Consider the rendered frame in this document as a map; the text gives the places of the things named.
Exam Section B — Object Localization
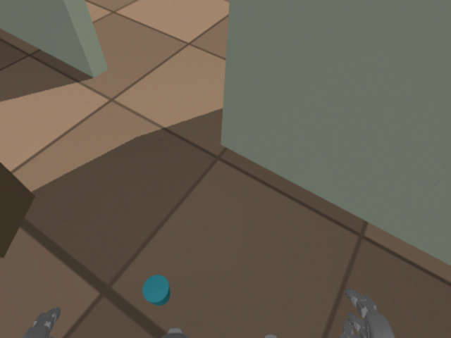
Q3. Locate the right robot hand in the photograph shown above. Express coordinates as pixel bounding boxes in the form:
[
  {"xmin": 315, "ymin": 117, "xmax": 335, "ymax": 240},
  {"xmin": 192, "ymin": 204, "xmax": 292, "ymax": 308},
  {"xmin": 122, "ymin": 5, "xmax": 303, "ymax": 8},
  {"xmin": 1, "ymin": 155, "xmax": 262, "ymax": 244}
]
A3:
[{"xmin": 340, "ymin": 288, "xmax": 395, "ymax": 338}]

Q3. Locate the left robot hand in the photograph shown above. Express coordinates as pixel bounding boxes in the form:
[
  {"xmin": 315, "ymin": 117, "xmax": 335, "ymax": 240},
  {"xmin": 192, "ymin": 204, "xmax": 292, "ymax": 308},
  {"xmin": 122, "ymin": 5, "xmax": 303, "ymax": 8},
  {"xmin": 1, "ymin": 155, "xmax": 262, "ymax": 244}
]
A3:
[{"xmin": 22, "ymin": 307, "xmax": 61, "ymax": 338}]

